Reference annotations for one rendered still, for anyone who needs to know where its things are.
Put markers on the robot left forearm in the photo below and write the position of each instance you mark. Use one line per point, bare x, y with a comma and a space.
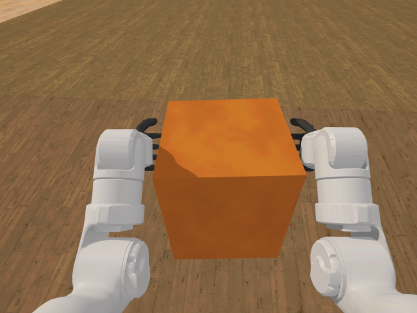
121, 158

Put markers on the robot right upper arm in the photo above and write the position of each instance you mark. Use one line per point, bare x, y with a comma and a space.
358, 275

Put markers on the robot right forearm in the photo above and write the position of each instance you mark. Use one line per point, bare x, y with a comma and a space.
340, 160

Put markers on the robot left hand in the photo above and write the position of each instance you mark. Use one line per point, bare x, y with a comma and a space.
145, 124

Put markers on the carton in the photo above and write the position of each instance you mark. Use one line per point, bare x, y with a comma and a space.
227, 177

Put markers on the robot right hand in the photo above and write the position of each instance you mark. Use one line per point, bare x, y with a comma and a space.
303, 124

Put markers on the robot left upper arm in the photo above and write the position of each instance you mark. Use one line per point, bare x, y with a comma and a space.
109, 273

